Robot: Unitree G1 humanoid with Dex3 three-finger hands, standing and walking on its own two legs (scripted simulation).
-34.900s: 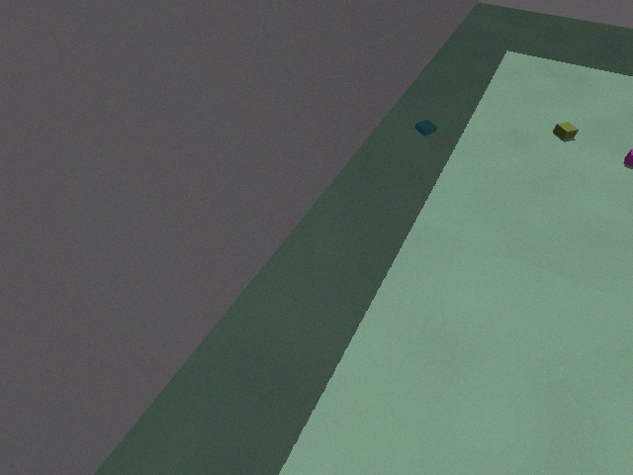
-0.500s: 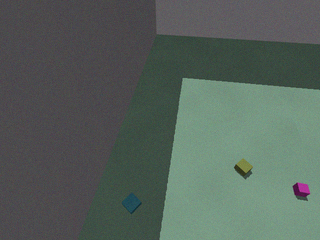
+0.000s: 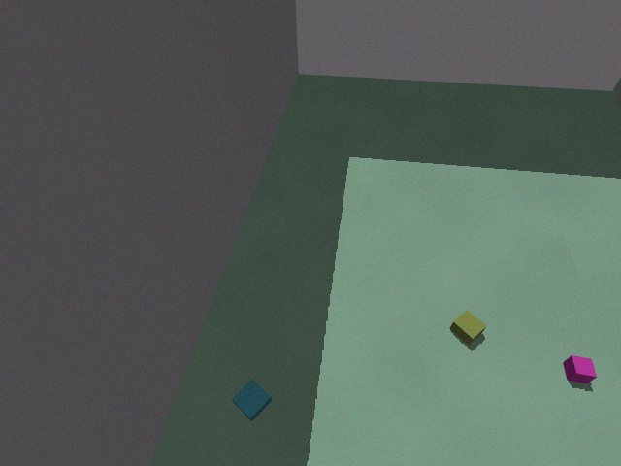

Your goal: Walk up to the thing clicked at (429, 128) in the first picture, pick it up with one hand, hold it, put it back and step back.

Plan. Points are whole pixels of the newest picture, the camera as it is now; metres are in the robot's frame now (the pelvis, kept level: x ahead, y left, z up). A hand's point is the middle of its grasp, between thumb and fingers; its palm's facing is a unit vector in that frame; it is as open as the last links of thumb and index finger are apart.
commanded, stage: stand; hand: left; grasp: from above
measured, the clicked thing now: (252, 399) +0.44 +0.23 -0.77
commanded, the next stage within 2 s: step back in 0.56 s
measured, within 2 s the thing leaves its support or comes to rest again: neither
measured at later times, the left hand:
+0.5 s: hand out of the picture +0.08 +0.25 -0.16, palm faces -0.02 -0.94 -0.34, open 7.4 cm
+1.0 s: hand out of the picture +0.10 +0.32 -0.18, palm faces -0.03 -0.94 -0.35, open 7.4 cm
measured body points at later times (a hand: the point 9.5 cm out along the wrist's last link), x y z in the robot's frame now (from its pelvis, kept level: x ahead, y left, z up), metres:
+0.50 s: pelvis +0.01 +0.00 +0.00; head +0.02 -0.01 +0.45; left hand +0.08 +0.29 -0.13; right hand +0.07 -0.30 -0.14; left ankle +0.00 +0.14 -0.75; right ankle +0.00 -0.12 -0.75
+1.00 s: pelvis -0.05 +0.06 -0.02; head +0.03 +0.09 +0.42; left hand +0.10 +0.37 -0.16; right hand +0.00 -0.26 -0.13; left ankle -0.06 +0.15 -0.75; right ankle -0.04 -0.09 -0.70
